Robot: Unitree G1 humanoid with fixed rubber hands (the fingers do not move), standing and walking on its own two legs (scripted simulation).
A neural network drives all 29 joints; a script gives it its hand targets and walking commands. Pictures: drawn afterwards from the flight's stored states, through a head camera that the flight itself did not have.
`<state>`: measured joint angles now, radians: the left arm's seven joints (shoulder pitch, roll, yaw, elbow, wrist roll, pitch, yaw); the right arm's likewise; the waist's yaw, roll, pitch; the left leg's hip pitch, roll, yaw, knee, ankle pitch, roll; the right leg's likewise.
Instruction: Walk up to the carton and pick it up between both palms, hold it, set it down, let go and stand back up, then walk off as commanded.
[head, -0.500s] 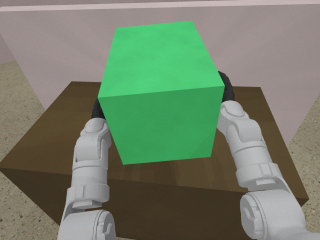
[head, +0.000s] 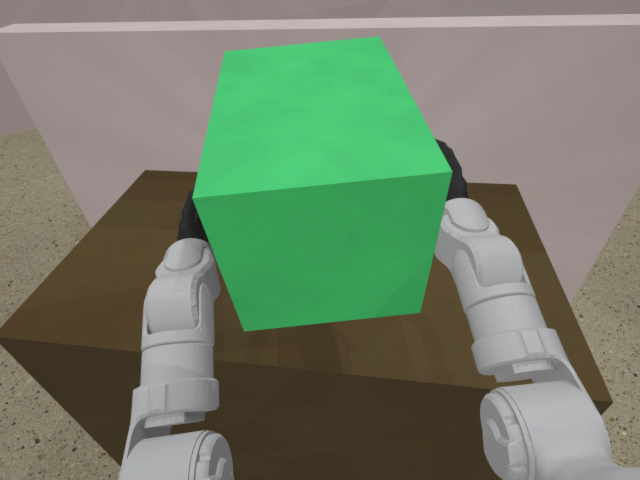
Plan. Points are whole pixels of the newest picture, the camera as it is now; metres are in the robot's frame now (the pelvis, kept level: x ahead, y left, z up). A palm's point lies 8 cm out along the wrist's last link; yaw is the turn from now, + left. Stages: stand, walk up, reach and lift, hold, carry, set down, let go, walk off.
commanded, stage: hold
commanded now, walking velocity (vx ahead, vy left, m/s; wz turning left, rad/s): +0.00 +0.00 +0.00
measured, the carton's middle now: (316, 173) +0.44 +0.01 +0.21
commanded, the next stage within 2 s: set down in 0.24 s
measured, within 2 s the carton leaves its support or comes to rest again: neither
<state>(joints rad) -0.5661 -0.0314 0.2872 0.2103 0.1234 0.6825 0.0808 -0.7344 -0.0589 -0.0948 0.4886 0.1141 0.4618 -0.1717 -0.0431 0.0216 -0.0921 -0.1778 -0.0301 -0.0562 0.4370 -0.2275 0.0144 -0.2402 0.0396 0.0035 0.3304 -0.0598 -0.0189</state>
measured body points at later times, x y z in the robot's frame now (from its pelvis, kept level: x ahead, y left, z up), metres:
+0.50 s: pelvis +0.00 +0.00 +0.00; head -0.04 +0.02 +0.45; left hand +0.38 +0.16 +0.17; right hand +0.40 -0.14 +0.21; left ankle +0.01 +0.11 -0.74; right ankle +0.08 -0.10 -0.74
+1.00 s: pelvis +0.03 +0.00 +0.00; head +0.02 +0.00 +0.45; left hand +0.42 +0.15 +0.15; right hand +0.42 -0.16 +0.15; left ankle +0.01 +0.11 -0.74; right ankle +0.08 -0.10 -0.74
